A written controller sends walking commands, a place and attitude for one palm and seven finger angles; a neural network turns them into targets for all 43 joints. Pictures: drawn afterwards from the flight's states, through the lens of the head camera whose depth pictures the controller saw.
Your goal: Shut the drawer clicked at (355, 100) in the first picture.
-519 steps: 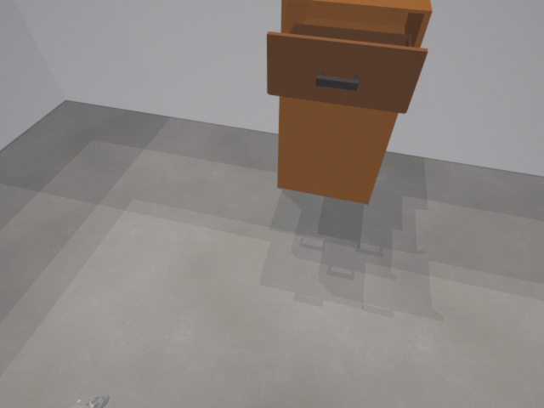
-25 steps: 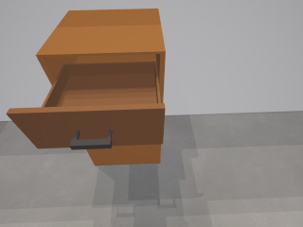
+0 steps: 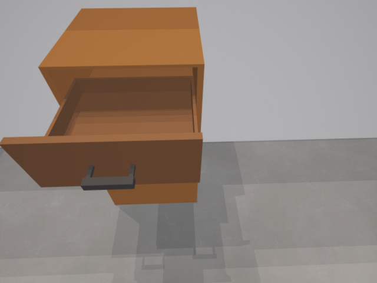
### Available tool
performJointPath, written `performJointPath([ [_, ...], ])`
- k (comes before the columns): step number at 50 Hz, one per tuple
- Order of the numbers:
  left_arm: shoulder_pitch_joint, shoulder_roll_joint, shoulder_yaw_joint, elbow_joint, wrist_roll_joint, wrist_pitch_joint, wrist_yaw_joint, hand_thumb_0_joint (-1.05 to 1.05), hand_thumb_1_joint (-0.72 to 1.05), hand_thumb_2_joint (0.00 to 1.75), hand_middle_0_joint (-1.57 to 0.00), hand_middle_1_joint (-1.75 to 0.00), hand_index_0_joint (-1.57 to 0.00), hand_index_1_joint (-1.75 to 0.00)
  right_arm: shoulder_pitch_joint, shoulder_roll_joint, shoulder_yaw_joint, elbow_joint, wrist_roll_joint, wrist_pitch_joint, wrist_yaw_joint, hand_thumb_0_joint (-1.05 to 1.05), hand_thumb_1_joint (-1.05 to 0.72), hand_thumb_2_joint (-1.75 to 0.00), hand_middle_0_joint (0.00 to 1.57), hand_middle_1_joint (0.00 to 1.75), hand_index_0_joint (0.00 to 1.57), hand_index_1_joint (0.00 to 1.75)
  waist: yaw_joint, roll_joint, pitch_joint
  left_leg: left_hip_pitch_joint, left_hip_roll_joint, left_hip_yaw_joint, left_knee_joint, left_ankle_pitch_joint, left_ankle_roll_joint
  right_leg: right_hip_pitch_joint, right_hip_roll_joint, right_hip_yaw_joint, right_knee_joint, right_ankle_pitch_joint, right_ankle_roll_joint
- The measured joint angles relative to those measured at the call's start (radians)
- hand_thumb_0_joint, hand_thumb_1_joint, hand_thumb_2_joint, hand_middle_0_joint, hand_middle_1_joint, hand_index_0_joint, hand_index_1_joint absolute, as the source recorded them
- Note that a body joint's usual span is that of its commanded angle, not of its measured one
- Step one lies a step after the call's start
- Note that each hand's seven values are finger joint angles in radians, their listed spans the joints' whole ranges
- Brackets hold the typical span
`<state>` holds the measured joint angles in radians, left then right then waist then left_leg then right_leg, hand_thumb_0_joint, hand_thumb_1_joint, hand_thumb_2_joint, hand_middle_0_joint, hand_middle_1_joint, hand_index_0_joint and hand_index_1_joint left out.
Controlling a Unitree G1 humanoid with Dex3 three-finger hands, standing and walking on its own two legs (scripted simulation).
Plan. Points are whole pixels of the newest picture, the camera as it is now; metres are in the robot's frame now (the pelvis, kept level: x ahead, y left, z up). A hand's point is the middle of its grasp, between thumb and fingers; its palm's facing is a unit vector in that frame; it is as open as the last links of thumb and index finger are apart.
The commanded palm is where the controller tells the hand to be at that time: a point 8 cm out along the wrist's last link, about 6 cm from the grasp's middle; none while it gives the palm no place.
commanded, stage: raise the hand and make a fist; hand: left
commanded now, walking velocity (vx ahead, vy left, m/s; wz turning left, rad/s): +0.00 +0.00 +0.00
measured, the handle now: (110, 176) +0.34 +0.21 +0.02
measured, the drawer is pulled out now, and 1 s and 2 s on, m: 0.28 0.28 0.28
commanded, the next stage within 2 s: bring the fist close to the handle in 1.96 s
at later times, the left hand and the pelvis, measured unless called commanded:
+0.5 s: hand out of the picture +0.12 +0.14 -0.04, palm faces +0.10 -1.00 +0.01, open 5.8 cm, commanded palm +0.11 +0.20 -0.02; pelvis -0.06 -0.01 -0.07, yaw +2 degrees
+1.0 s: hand (106, 258) +0.16 +0.16 +0.04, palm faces +0.10 -0.99 -0.04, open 3.5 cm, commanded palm +0.12 +0.20 +0.05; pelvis -0.03 +0.00 -0.05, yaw +2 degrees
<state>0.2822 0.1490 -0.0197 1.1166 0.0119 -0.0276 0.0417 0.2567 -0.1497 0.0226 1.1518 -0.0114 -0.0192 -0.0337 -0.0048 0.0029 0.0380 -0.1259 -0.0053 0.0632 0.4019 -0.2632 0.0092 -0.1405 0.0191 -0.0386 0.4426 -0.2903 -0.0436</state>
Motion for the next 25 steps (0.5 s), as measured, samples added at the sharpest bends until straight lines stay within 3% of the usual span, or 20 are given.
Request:
performJointPath([
  [4, 0.002, -0.005, 0.0, 0.003, 0.004, -0.005, 0.006, 0.01, 0.91, 0.9, -0.2, -0.3, -0.2, -0.3, -0.008, -0.007, -0.003, -0.007, 0.002, 0.003, 0.001, 0.0, -0.92, -0.9, 0.2, 0.3, 0.2, 0.3, 0.002, 0.003, -0.002, -0.02, 0.007, -0.003, 0.026, -0.003, -0.003, -0.003, 0.006, -0.004, -0.006, 0.005, 0.002],
  [5, 0.053, -0.001, 0.012, -0.15, -0.033, 0.057, 0.015, 0.02, 0.92, 0.9, -0.21, -0.3, -0.21, -0.3, 0.007, -0.015, -0.002, -0.052, 0.015, -0.004, -0.004, 0.01, -0.92, -0.9, 0.2, 0.3, 0.2, 0.3, 0.005, 0.005, 0.001, -0.032, 0.012, -0.004, 0.043, -0.012, -0.002, -0.013, 0.01, -0.003, 0.001, 0.006, 0.003],
  [6, 0.117, 0.009, 0.024, -0.338, -0.06, 0.08, 0.027, 0.03, 0.94, 0.9, -0.21, -0.3, -0.21, -0.31, 0.032, -0.023, -0.002, -0.104, 0.022, -0.044, -0.017, 0.01, -0.93, -0.9, 0.2, 0.3, 0.2, 0.3, 0.015, 0.003, 0.0, -0.033, 0.012, 0.0, 0.042, -0.021, 0.001, -0.026, 0.011, 0.002, 0.018, 0.001, 0.001],
  [9, 0.215, 0.032, 0.018, -0.749, -0.119, 0.014, 0.081, 0.04, 0.95, 0.9, -0.22, -0.32, -0.22, -0.32, 0.071, -0.058, -0.022, -0.226, 0.039, -0.167, -0.034, 0.01, -0.93, -0.9, 0.21, 0.3, 0.2, 0.3, 0.0, 0.011, -0.028, -0.076, -0.01, -0.018, 0.075, -0.021, 0.004, -0.068, -0.013, -0.017, 0.076, -0.028, 0.004],
  [11, 0.196, 0.023, 0.026, -0.903, -0.141, -0.064, 0.074, 0.04, 0.95, 0.9, -0.24, -0.34, -0.24, -0.34, 0.053, -0.09, -0.036, -0.295, 0.028, -0.212, -0.027, 0.01, -0.92, -0.9, 0.21, 0.3, 0.2, 0.3, -0.021, 0.028, -0.054, -0.147, -0.018, -0.037, 0.14, -0.035, 0.008, -0.125, -0.024, -0.038, 0.128, -0.047, 0.007],
  [13, 0.154, 0.002, 0.041, -0.989, -0.159, -0.18, 0.033, 0.03, 0.95, 0.9, -0.26, -0.37, -0.26, -0.37, 0.015, -0.113, -0.051, -0.362, 0.017, -0.234, -0.012, 0.01, -0.92, -0.9, 0.2, 0.3, 0.2, 0.3, -0.027, 0.033, -0.09, -0.236, -0.018, -0.037, 0.218, -0.057, 0.009, -0.214, -0.029, -0.04, 0.206, -0.069, 0.006],
  [16, 0.118, -0.042, 0.046, -1.048, -0.2, -0.389, -0.094, 0.02, 0.94, 0.9, -0.3, -0.41, -0.3, -0.42, -0.055, -0.123, -0.07, -0.457, 0.01, -0.243, 0.021, 0.01, -0.92, -0.9, 0.2, 0.3, 0.2, 0.3, -0.021, 0.009, -0.147, -0.389, -0.009, -0.017, 0.357, -0.105, 0.004, -0.378, -0.027, -0.023, 0.354, -0.113, 0.0],
  [18, 0.12, -0.064, 0.037, -1.065, -0.199, -0.487, -0.176, 0.02, 0.93, 0.9, -0.34, -0.45, -0.34, -0.45, -0.097, -0.123, -0.082, -0.525, 0.011, -0.229, 0.042, 0.01, -0.92, -0.9, 0.2, 0.3, 0.2, 0.3, -0.012, -0.012, -0.162, -0.474, 0.0, -0.008, 0.452, -0.14, 0.003, -0.467, -0.023, -0.016, 0.449, -0.144, -0.008],
  [19, 0.13, -0.068, 0.028, -1.077, -0.193, -0.498, -0.201, 0.01, 0.92, 0.9, -0.35, -0.47, -0.36, -0.47, -0.113, -0.123, -0.085, -0.561, 0.014, -0.215, 0.047, 0.01, -0.91, -0.9, 0.2, 0.3, 0.2, 0.3, -0.006, -0.021, -0.164, -0.506, 0.003, -0.006, 0.492, -0.154, 0.0, -0.501, -0.022, -0.014, 0.49, -0.158, -0.008],
  [21, 0.164, -0.061, 0.01, -1.102, -0.177, -0.466, -0.215, 0.01, 0.92, 0.9, -0.4, -0.51, -0.4, -0.51, -0.134, -0.124, -0.085, -0.629, 0.022, -0.182, 0.046, 0.01, -0.91, -0.9, 0.2, 0.3, 0.2, 0.3, 0.009, -0.033, -0.162, -0.554, 0.005, -0.008, 0.554, -0.174, 0.004, -0.548, -0.022, -0.017, 0.554, -0.184, -0.016],
  [25, 0.236, -0.029, 0.006, -1.145, -0.161, -0.372, -0.144, 0.01, 0.9, 0.9, -0.48, -0.59, -0.48, -0.6, -0.142, -0.109, -0.067, -0.714, 0.026, -0.139, 0.027, 0.01, -0.91, -0.9, 0.2, 0.3, 0.2, 0.3, 0.035, -0.029, -0.156, -0.607, 0.01, -0.035, 0.625, -0.198, -0.01, -0.585, -0.02, -0.044, 0.607, -0.205, -0.026],
])
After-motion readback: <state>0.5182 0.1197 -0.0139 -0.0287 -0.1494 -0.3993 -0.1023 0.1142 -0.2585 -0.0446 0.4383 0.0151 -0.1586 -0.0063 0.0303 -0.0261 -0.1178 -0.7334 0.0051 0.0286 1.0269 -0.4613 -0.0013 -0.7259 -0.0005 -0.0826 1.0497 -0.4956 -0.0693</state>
